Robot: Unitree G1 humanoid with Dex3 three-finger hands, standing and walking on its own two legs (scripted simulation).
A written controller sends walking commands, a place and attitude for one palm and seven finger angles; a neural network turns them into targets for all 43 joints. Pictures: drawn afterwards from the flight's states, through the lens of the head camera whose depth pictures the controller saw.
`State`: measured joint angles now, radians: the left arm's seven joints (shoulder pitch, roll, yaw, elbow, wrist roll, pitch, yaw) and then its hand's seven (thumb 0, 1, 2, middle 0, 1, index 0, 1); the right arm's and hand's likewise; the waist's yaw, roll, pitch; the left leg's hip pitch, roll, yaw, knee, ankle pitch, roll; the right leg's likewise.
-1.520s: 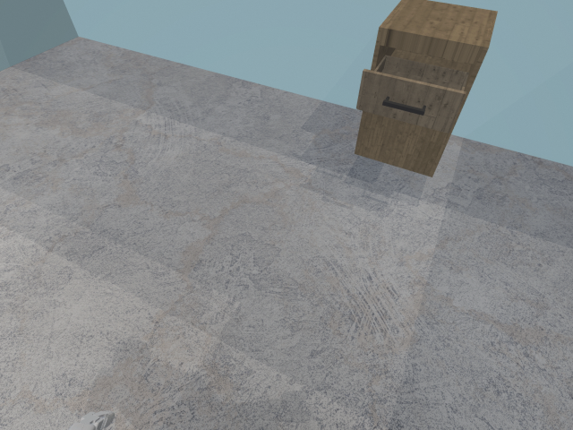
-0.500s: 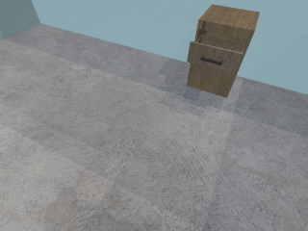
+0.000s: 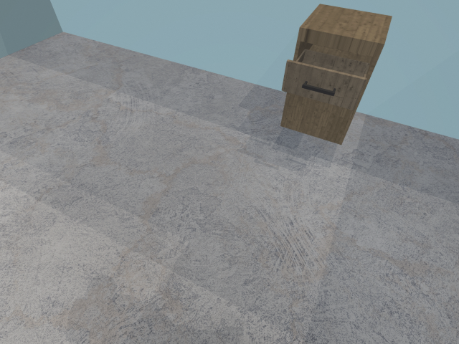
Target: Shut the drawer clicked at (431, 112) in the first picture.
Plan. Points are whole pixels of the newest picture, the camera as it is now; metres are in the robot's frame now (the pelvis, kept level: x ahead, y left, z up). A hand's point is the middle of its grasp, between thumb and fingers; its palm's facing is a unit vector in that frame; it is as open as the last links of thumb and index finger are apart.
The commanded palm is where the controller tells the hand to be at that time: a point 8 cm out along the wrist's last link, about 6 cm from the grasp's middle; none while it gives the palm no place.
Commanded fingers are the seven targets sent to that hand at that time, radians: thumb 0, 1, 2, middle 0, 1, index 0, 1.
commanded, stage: walk to a spot facing it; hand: left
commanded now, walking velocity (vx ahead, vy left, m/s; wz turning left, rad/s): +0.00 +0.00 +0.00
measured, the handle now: (319, 88) +1.32 -0.37 -0.26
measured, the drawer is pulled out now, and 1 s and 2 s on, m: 0.25 0.25 0.25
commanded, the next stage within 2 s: turn to face it in 1.94 s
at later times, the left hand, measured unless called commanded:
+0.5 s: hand out of the picture +0.06 +0.14 -0.17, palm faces -0.08 -0.98 -0.20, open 7.3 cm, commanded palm none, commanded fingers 0.00 0.90 0.90 -0.20 -0.30 -0.20 -0.30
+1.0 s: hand (181, 232) +0.42 +0.16 -0.18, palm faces -0.35 -0.91 -0.22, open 7.4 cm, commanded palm none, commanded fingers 0.00 0.90 0.90 -0.20 -0.30 -0.20 -0.30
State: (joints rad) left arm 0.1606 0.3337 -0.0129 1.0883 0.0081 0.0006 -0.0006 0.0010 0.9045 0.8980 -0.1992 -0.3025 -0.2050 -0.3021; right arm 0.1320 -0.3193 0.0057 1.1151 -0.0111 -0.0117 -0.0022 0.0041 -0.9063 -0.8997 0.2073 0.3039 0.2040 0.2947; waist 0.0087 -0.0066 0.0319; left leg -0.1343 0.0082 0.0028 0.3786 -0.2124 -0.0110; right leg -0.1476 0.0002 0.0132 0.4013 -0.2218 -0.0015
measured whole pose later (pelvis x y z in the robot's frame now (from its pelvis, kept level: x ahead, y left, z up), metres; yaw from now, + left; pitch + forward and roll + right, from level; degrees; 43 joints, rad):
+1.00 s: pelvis +0.29 -0.02 -0.01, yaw -26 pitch +0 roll +0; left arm 0.27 0.25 0.09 0.99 0.03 0.00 -0.02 0.00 0.91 0.90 -0.19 -0.30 -0.20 -0.30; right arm 0.23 -0.15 -0.04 0.99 -0.02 -0.08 -0.02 -0.01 -0.93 -0.90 0.21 0.30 0.20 0.29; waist 0.03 -0.05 0.03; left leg -0.24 0.06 0.21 0.50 -0.25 0.03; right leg -0.55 -0.05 -0.04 1.22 -0.28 -0.02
